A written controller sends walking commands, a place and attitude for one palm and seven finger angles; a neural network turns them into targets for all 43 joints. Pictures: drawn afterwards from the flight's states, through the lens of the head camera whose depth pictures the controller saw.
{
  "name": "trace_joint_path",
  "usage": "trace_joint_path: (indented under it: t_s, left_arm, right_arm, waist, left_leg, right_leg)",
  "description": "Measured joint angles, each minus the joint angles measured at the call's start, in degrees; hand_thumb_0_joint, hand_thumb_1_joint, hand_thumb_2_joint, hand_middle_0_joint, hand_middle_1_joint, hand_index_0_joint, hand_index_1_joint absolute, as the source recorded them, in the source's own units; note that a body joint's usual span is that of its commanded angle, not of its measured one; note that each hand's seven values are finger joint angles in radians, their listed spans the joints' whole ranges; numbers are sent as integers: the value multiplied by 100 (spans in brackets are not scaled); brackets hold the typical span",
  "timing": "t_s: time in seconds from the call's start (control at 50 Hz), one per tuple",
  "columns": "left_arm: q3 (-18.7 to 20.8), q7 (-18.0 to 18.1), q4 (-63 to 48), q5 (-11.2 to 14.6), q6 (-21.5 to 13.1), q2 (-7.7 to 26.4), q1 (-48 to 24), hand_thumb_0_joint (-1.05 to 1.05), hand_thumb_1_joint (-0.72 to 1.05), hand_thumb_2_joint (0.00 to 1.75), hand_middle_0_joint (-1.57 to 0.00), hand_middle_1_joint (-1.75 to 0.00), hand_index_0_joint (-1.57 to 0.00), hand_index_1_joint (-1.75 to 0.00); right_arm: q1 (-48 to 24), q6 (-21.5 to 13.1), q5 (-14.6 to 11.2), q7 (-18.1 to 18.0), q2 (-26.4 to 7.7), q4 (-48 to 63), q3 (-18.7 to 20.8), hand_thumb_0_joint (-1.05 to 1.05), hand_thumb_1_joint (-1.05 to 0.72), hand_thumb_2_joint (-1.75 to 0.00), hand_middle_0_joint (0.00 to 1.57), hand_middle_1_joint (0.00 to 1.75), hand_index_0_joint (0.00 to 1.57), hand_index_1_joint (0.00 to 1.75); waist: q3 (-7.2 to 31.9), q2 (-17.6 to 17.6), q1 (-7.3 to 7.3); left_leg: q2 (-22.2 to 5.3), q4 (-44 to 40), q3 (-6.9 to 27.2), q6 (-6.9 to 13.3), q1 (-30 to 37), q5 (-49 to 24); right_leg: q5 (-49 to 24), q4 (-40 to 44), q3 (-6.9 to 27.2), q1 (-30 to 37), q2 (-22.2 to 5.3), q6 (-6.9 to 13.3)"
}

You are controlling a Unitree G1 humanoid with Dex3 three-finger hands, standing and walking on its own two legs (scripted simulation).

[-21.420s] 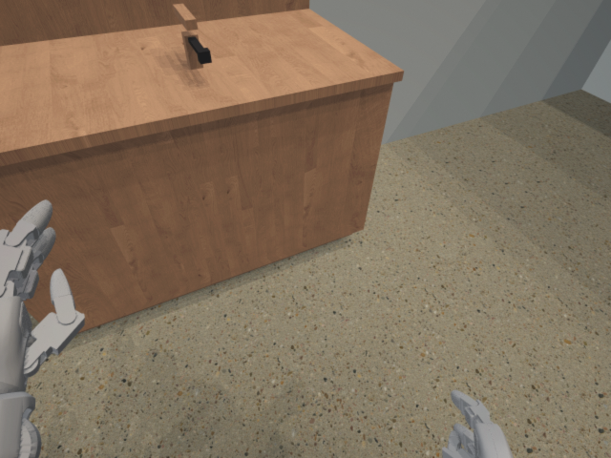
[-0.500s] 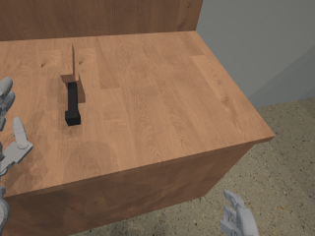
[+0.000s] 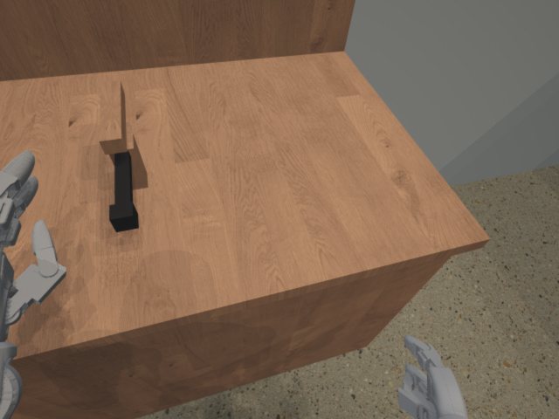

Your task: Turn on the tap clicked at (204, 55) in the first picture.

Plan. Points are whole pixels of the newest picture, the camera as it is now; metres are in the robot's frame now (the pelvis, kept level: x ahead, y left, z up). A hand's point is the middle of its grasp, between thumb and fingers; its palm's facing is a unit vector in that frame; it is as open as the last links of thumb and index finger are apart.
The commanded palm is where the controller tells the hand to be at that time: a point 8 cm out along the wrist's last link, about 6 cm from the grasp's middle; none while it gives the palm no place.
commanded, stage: look again from close up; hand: left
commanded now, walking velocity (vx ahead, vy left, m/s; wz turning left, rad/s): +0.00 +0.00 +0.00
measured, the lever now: (124, 216) +0.33 +0.25 +0.10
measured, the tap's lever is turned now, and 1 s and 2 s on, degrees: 0 0 0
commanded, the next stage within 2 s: shuffle to correct the standing spot in 0.18 s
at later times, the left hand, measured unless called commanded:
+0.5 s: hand (103, 270) +0.22 +0.21 +0.16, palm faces +0.38 -0.85 -0.37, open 7.4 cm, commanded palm +0.16 +0.24 +0.17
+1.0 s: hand (168, 277) +0.23 +0.15 +0.16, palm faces +0.31 -0.86 -0.41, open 7.4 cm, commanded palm +0.17 +0.19 +0.17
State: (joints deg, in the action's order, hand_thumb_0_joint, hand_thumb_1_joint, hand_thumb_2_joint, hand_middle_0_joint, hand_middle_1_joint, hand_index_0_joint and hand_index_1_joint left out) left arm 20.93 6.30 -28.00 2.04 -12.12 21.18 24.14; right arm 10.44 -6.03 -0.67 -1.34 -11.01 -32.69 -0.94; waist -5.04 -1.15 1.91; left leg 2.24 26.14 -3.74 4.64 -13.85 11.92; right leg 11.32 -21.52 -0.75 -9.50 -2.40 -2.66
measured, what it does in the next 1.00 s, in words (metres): shifts its weight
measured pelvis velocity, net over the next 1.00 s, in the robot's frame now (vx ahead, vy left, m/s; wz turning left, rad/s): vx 0.01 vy -0.09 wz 0.00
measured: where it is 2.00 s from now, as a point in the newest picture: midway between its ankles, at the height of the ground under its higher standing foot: outside the picture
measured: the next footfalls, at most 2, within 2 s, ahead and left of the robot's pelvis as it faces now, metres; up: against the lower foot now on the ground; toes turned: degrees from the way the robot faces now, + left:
none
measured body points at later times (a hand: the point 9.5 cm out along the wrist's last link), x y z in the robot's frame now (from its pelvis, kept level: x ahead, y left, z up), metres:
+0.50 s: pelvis +0.00 -0.04 +0.00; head +0.03 -0.03 +0.45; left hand +0.20 +0.25 +0.18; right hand +0.19 -0.26 -0.07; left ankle +0.03 +0.06 -0.74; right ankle +0.00 -0.16 -0.74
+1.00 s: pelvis +0.01 -0.09 +0.00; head +0.04 -0.09 +0.44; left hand +0.20 +0.19 +0.18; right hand +0.18 -0.34 -0.08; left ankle +0.03 +0.06 -0.74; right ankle +0.00 -0.16 -0.74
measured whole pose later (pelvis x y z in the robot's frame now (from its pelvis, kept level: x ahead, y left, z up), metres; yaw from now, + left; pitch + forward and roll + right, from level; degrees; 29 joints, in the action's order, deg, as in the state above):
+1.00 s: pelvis +0.01 -0.09 +0.00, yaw +0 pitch +1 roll -1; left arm 21.2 4.5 -30.9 5.7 -8.1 22.4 27.7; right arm 10.8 -4.2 -1.3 -2.6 -12.8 -31.3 1.6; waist -3.7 0.4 0.5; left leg -5.0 30.2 -0.4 -2.1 -17.2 14.0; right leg 14.0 -25.7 -3.5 -12.8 4.9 4.2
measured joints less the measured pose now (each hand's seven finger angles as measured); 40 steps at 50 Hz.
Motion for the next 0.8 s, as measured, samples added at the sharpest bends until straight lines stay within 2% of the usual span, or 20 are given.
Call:
trace_joint_path:
  t_s: [0.18,0.48,0.64,0.8]
  left_arm:
    - [-130,-1,121,20,72,-117,33,1,89,90,-21,-30,-21,-30]
    - [-97,-41,161,126,196,-58,-46,1,89,90,-21,-30,-21,-30]
    - [-61,-108,-48,199,282,6,33,1,89,90,-21,-30,-21,-30]
    - [17,-203,-203,293,350,118,209,1,89,90,-21,-30,-21,-30]
  right_arm:
    - [8,32,-19,-66,-62,0,39,2,-90,-90,21,30,20,30]
    - [-1,81,-46,-89,-13,63,39,2,-90,-90,20,30,20,30]
    - [-4,125,-46,-13,78,157,23,2,-90,-90,21,30,20,30]
    - [-4,152,-40,-42,-8,190,118,2,-90,-90,21,30,20,30]
  waist:
    - [95,61,-26]
    - [114,58,-5]
    - [81,56,-50]
    - [71,122,-71]
  left_leg:
    - [-122,13,88,-108,9,5]
    - [-223,-182,115,-274,72,-92]
    - [-377,-103,165,-424,-16,-49]
    - [-577,123,243,-591,-172,61]
  right_leg:
    - [-10,52,-79,51,126,61]
    - [11,33,-97,5,230,212]
    - [60,-38,-136,-83,384,356]
    - [134,-174,-200,-201,582,531]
